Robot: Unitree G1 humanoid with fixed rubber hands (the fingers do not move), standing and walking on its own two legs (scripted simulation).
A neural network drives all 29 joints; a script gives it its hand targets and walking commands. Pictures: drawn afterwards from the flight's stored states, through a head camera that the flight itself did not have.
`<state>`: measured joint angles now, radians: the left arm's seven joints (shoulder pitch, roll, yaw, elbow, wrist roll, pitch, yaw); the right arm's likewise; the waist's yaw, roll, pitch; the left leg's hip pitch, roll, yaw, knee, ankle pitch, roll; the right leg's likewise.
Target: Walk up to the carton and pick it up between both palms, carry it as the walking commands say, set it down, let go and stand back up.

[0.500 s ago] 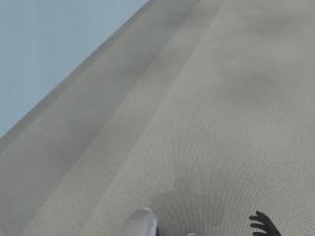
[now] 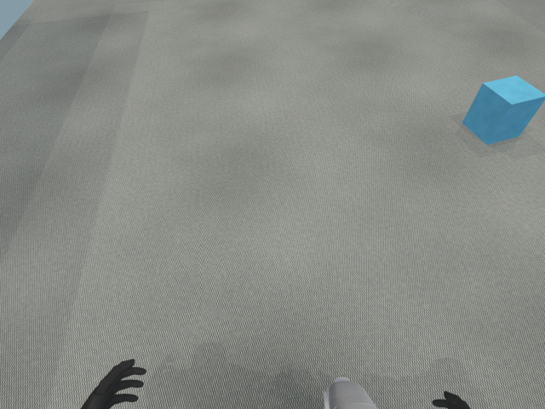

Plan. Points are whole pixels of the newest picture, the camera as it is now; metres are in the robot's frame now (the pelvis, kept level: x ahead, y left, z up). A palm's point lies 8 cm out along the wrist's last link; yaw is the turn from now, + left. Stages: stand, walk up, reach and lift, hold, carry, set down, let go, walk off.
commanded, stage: walk up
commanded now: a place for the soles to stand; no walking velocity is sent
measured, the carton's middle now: (501, 110) +1.57 -1.14 -0.60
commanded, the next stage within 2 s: none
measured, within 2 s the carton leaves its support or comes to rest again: neither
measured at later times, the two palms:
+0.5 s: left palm (219, 210) +0.51 +0.15 -0.10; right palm (465, 379) +0.18 -0.27 -0.08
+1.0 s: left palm (254, 143) +0.76 +0.09 -0.13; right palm (449, 170) +0.60 -0.37 -0.07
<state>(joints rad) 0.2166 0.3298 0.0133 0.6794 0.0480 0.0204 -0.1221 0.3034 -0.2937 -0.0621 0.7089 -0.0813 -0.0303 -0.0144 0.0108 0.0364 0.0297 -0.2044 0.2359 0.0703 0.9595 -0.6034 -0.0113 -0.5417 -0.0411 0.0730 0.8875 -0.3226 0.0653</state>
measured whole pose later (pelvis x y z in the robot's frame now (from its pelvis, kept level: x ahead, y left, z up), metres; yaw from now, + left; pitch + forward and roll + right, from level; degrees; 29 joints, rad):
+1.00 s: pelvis +0.60 -0.12 +0.00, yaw -28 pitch -2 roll +0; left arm 0.33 0.28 0.04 0.80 0.05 0.04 -0.05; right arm 0.32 -0.15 0.01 0.59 -0.08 -0.09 -0.03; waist 0.01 -0.07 0.00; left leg -0.24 0.10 0.10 0.87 -0.58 -0.06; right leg -0.54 0.02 0.03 1.29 -0.60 0.08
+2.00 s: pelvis +0.92 -0.41 +0.00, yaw -41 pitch -5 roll +0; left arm 0.23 0.23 0.02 0.67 0.03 -0.02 0.01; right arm 0.37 -0.30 -0.04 0.75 -0.05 0.01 0.01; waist -0.02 0.09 0.12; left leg -0.42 0.08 -0.03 1.31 -0.49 0.02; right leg -0.46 -0.02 -0.11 0.87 -0.31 -0.05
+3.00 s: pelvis +1.13 -0.72 +0.00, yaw -36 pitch -4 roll +1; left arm 0.40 0.27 0.01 0.80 0.04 0.05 -0.02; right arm 0.33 -0.22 -0.02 0.64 -0.03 -0.05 -0.03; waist 0.06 -0.04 0.06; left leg -0.45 0.02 0.09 0.90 -0.37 0.03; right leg -0.39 -0.05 -0.08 1.06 -0.58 -0.01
